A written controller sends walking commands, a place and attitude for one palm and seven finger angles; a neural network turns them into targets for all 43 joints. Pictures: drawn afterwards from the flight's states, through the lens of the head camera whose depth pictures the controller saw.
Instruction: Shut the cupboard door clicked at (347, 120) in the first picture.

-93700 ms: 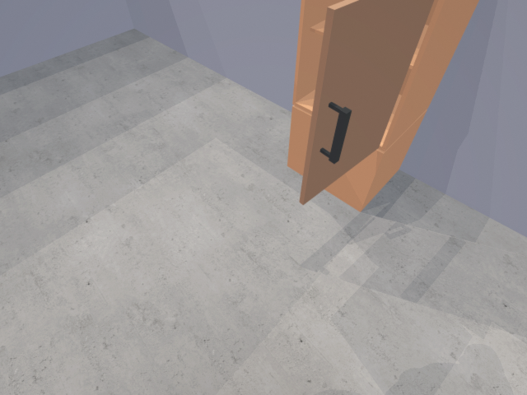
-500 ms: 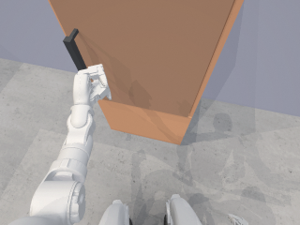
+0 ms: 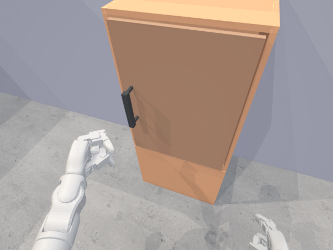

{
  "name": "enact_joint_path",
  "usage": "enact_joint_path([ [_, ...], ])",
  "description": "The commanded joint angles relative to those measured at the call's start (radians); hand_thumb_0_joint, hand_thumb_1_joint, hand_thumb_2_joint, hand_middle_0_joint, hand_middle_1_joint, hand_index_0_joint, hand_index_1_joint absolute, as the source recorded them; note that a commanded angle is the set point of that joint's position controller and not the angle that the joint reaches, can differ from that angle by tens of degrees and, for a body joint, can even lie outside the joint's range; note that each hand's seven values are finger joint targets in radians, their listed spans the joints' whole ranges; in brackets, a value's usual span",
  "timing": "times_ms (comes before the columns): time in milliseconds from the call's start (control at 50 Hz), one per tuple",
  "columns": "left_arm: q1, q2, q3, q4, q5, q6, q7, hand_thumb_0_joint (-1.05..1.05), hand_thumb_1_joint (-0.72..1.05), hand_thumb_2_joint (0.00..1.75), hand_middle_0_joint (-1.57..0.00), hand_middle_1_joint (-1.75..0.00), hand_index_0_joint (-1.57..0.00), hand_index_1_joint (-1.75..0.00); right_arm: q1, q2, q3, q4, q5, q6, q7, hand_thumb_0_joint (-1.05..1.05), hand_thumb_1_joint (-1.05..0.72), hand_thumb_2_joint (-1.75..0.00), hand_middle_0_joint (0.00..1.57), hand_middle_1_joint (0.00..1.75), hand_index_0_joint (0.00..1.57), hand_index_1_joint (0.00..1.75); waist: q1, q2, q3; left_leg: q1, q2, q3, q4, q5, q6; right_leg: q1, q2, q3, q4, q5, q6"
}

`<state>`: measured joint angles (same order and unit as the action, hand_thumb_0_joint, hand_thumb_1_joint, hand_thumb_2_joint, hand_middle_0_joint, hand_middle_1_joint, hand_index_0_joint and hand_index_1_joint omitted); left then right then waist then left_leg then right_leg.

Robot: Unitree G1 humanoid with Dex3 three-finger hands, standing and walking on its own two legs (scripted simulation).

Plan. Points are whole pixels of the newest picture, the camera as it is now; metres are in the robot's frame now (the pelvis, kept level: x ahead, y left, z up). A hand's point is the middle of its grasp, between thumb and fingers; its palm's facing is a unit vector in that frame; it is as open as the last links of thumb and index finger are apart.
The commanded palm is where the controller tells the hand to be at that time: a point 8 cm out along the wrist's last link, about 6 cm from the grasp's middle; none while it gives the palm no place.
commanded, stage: draw the hand back to the body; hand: left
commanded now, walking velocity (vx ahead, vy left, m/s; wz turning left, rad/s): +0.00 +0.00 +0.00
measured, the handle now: (131, 107) +0.61 +0.16 -0.03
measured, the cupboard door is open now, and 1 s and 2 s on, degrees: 0 0 0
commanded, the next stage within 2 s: step back with the hand held close in 0.92 s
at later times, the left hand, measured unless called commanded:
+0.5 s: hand (16, 170) +0.22 +0.27 +0.17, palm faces +0.44 -0.81 -0.39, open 5.8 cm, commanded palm +0.17 +0.31 +0.20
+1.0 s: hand (7, 171) +0.21 +0.27 +0.19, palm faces +0.47 -0.78 -0.41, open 7.4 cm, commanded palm +0.16 +0.31 +0.20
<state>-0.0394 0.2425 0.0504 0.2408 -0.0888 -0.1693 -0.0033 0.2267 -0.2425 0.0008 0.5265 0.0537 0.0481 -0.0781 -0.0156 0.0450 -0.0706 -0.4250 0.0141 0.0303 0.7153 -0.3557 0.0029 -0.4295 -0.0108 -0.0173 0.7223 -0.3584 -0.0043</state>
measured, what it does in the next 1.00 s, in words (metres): stands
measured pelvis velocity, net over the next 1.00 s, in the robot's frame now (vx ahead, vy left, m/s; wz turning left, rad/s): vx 0.02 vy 0.00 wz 0.01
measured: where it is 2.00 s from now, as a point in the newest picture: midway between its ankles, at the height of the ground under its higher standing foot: outside the picture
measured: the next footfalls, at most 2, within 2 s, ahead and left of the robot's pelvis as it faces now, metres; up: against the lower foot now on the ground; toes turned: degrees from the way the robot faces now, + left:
none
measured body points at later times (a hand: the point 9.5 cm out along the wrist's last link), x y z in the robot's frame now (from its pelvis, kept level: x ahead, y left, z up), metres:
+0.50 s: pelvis +0.03 +0.01 +0.03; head +0.00 -0.01 +0.47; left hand +0.19 +0.31 +0.19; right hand +0.22 -0.19 -0.06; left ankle +0.01 +0.12 -0.72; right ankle +0.01 -0.12 -0.72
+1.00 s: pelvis +0.02 +0.00 +0.03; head -0.01 -0.02 +0.47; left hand +0.18 +0.31 +0.21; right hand +0.21 -0.21 -0.06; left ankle +0.01 +0.12 -0.72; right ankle +0.01 -0.12 -0.72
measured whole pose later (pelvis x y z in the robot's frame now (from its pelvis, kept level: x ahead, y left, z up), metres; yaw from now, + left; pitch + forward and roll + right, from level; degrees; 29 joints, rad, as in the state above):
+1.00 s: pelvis +0.02 +0.00 +0.03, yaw +1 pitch -4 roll +0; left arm 0.45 0.35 0.34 -0.37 -0.06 -0.07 0.11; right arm 0.21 -0.22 0.02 0.64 0.01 -0.10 -0.08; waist 0.06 0.07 -0.01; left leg -0.09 0.01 0.02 0.43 -0.26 0.01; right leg -0.08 -0.01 -0.03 0.42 -0.26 0.00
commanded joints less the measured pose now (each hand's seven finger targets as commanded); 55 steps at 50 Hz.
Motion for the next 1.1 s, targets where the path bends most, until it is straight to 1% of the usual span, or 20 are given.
enact_joint_path([
  [0, -0.235, 0.173, 0.085, -0.375, 0.019, -0.008, 0.081, 0.00, 0.90, 0.90, -0.92, -1.08, -0.92, -1.08, -0.121, -0.084, -0.005, -0.144, -0.004, -0.062, -0.034, 0.00, -0.90, -0.90, 0.20, 0.30, 0.20, 0.30, 0.011, -0.040, -0.146, 0.177, -0.009, -0.015, -0.199, 0.137, 0.032, 0.150, 0.005, 0.005, -0.215, 0.161, -0.011],
  [160, 0.025, 0.169, 0.133, -0.524, 0.023, 0.051, 0.106, 0.00, 0.90, 0.90, -0.69, -0.84, -0.69, -0.84, -0.150, -0.073, 0.013, -0.117, -0.021, -0.104, -0.028, 0.00, -0.90, -0.90, 0.20, 0.30, 0.20, 0.30, 0.036, -0.004, -0.046, 0.274, 0.003, -0.021, -0.309, 0.231, 0.017, 0.260, 0.009, -0.023, -0.296, 0.239, -0.014],
  [280, 0.160, 0.244, 0.250, -0.659, 0.024, 0.059, 0.114, 0.00, 0.90, 0.90, -0.53, -0.66, -0.53, -0.66, -0.164, -0.076, 0.013, -0.100, -0.034, -0.132, -0.017, 0.00, -0.90, -0.90, 0.20, 0.30, 0.20, 0.30, 0.060, 0.012, -0.026, 0.295, 0.007, -0.023, -0.342, 0.300, 0.011, 0.320, 0.012, -0.026, -0.337, 0.285, -0.014],
  [360, 0.234, 0.259, 0.303, -0.754, 0.027, 0.056, 0.123, 0.00, 0.90, 0.90, -0.42, -0.54, -0.42, -0.54, -0.163, -0.067, 0.011, -0.095, -0.041, -0.152, -0.012, 0.00, -0.90, -0.90, 0.20, 0.30, 0.20, 0.30, 0.068, 0.050, -0.038, 0.315, 0.005, -0.023, -0.349, 0.343, 0.005, 0.346, 0.010, -0.032, -0.335, 0.310, -0.013],
  [380, 0.270, 0.281, 0.334, -0.769, 0.026, 0.056, 0.124, 0.00, 0.90, 0.90, -0.39, -0.51, -0.39, -0.51, -0.166, -0.073, 0.007, -0.090, -0.043, -0.161, -0.012, 0.00, -0.90, -0.90, 0.20, 0.30, 0.20, 0.30, 0.073, 0.021, -0.037, 0.316, 0.007, -0.025, -0.344, 0.371, 0.008, 0.353, 0.012, -0.032, -0.343, 0.335, -0.011],
  [440, 0.331, 0.293, 0.374, -0.828, 0.025, 0.055, 0.127, 0.00, 0.90, 0.90, -0.31, -0.42, -0.31, -0.42, -0.163, -0.071, 0.002, -0.088, -0.043, -0.168, -0.007, 0.00, -0.90, -0.90, 0.20, 0.30, 0.20, 0.30, 0.077, 0.037, -0.047, 0.328, 0.006, -0.016, -0.339, 0.402, 0.006, 0.357, 0.008, -0.032, -0.338, 0.356, -0.008],
  [480, 0.413, 0.301, 0.412, -0.810, 0.020, 0.061, 0.129, 0.00, 0.90, 0.90, -0.25, -0.36, -0.25, -0.36, -0.159, -0.073, -0.004, -0.077, -0.045, -0.175, -0.005, 0.00, -0.90, -0.90, 0.20, 0.30, 0.20, 0.30, 0.083, 0.017, -0.016, 0.308, 0.008, -0.014, -0.340, 0.401, 0.006, 0.360, 0.009, -0.033, -0.349, 0.362, -0.007],
  [520, 0.428, 0.319, 0.445, -0.857, 0.020, 0.053, 0.131, 0.00, 0.90, 0.90, -0.20, -0.30, -0.20, -0.30, -0.157, -0.071, -0.008, -0.078, -0.042, -0.178, -0.003, 0.00, -0.90, -0.90, 0.20, 0.30, 0.20, 0.30, 0.083, 0.024, -0.025, 0.312, 0.010, -0.014, -0.337, 0.422, 0.003, 0.364, 0.007, -0.034, -0.339, 0.366, -0.006],
  [580, 0.431, 0.234, 0.366, -0.767, 0.024, 0.070, 0.122, 0.00, 0.90, 0.90, -0.20, -0.30, -0.20, -0.30, -0.148, -0.083, -0.014, -0.061, -0.042, -0.182, -0.003, 0.00, -0.90, -0.90, 0.20, 0.30, 0.20, 0.30, 0.062, -0.011, 0.063, 0.304, 0.014, -0.006, -0.345, 0.381, 0.010, 0.303, 0.006, -0.033, -0.366, 0.337, 0.000],
  [620, 0.380, 0.243, 0.363, -0.748, 0.026, 0.072, 0.126, 0.00, 0.90, 0.90, -0.20, -0.30, -0.20, -0.30, -0.145, -0.088, -0.017, -0.058, -0.041, -0.178, -0.008, 0.00, -0.90, -0.90, 0.20, 0.30, 0.20, 0.30, 0.057, -0.041, 0.084, 0.298, 0.012, -0.009, -0.354, 0.322, 0.014, 0.285, 0.004, -0.034, -0.368, 0.285, 0.004],
  [680, 0.353, 0.272, 0.381, -0.762, 0.030, 0.064, 0.131, 0.00, 0.90, 0.90, -0.20, -0.30, -0.20, -0.30, -0.149, -0.096, -0.020, -0.057, -0.044, -0.182, -0.016, 0.00, -0.90, -0.90, 0.20, 0.30, 0.20, 0.30, 0.067, -0.040, 0.035, 0.313, 0.005, -0.014, -0.360, 0.294, 0.020, 0.306, 0.004, -0.030, -0.374, 0.253, 0.000],
  [740, 0.349, 0.299, 0.399, -0.843, 0.035, 0.046, 0.141, 0.00, 0.90, 0.90, -0.20, -0.30, -0.20, -0.30, -0.161, -0.082, -0.014, -0.065, -0.047, -0.197, -0.020, 0.00, -0.90, -0.90, 0.20, 0.30, 0.20, 0.30, 0.082, 0.019, -0.049, 0.336, -0.005, -0.011, -0.351, 0.324, 0.022, 0.352, 0.000, -0.026, -0.353, 0.286, -0.003],
  [800, 0.379, 0.320, 0.421, -0.879, 0.034, 0.041, 0.145, 0.00, 0.90, 0.90, -0.20, -0.30, -0.20, -0.30, -0.167, -0.074, -0.009, -0.062, -0.050, -0.211, -0.020, 0.00, -0.90, -0.90, 0.20, 0.30, 0.20, 0.30, 0.089, 0.048, -0.057, 0.325, -0.008, -0.008, -0.344, 0.352, 0.019, 0.377, -0.004, -0.023, -0.350, 0.325, -0.005],
  [880, 0.411, 0.320, 0.440, -0.831, 0.033, 0.043, 0.142, 0.00, 0.90, 0.90, -0.20, -0.30, -0.20, -0.30, -0.168, -0.073, -0.011, -0.047, -0.047, -0.213, -0.018, 0.00, -0.90, -0.90, 0.20, 0.30, 0.20, 0.30, 0.087, 0.035, 0.026, 0.301, -0.003, 0.000, -0.345, 0.341, 0.014, 0.340, 0.005, -0.023, -0.376, 0.314, -0.005],
  [940, 0.411, 0.284, 0.418, -0.784, 0.028, 0.044, 0.135, 0.00, 0.90, 0.90, -0.20, -0.30, -0.20, -0.30, -0.160, -0.069, -0.010, -0.048, -0.044, -0.206, -0.014, 0.00, -0.90, -0.90, 0.20, 0.30, 0.20, 0.30, 0.078, 0.029, 0.076, 0.287, 0.002, 0.000, -0.360, 0.311, 0.009, 0.315, 0.006, -0.028, -0.374, 0.276, -0.002],
  [980, 0.431, 0.273, 0.413, -0.753, 0.025, 0.047, 0.128, 0.00, 0.90, 0.90, -0.20, -0.30, -0.20, -0.30, -0.158, -0.077, -0.015, -0.045, -0.042, -0.204, -0.014, 0.00, -0.90, -0.90, 0.20, 0.30, 0.20, 0.30, 0.079, -0.003, 0.088, 0.290, 0.006, 0.000, -0.363, 0.312, 0.014, 0.308, 0.009, -0.025, -0.389, 0.276, -0.001],
  [1020, 0.415, 0.273, 0.408, -0.768, 0.023, 0.045, 0.126, 0.00, 0.90, 0.90, -0.20, -0.30, -0.20, -0.30, -0.155, -0.077, -0.018, -0.054, -0.042, -0.196, -0.012, 0.00, -0.90, -0.90, 0.20, 0.30, 0.20, 0.30, 0.077, -0.003, 0.056, 0.301, 0.005, 0.003, -0.364, 0.306, 0.016, 0.319, 0.005, -0.022, -0.381, 0.271, 0.002],
  [1040, 0.332, 0.361, 0.484, -0.802, 0.026, 0.008, 0.132, 0.00, 0.90, 0.90, -0.20, -0.30, -0.20, -0.30, -0.150, -0.117, -0.032, -0.079, -0.034, -0.174, -0.008, 0.00, -0.90, -0.90, 0.20, 0.30, 0.20, 0.30, 0.032, 0.002, 0.084, 0.223, 0.026, -0.018, -0.302, 0.229, 0.033, 0.244, -0.050, 0.065, -0.424, 0.284, -0.008],
  [1060, 0.418, 0.316, 0.450, -0.744, 0.025, -0.001, 0.129, 0.00, 0.90, 0.90, -0.20, -0.30, -0.20, -0.30, -0.147, -0.107, -0.033, -0.065, -0.039, -0.163, -0.009, 0.00, -0.90, -0.90, 0.20, 0.30, 0.20, 0.30, 0.029, -0.054, 0.053, 0.234, 0.019, -0.028, -0.268, 0.209, 0.034, 0.226, -0.082, 0.082, -0.437, 0.277, -0.016],
  [1080, 0.428, 0.325, 0.451, -0.752, 0.027, -0.004, 0.129, 0.00, 0.90, 0.90, -0.20, -0.30, -0.20, -0.30, -0.154, -0.106, -0.035, -0.067, -0.043, -0.155, -0.009, 0.00, -0.90, -0.90, 0.20, 0.30, 0.20, 0.30, 0.031, -0.071, 0.054, 0.235, 0.013, -0.030, -0.250, 0.216, 0.033, 0.215, -0.098, 0.099, -0.446, 0.307, -0.025],
])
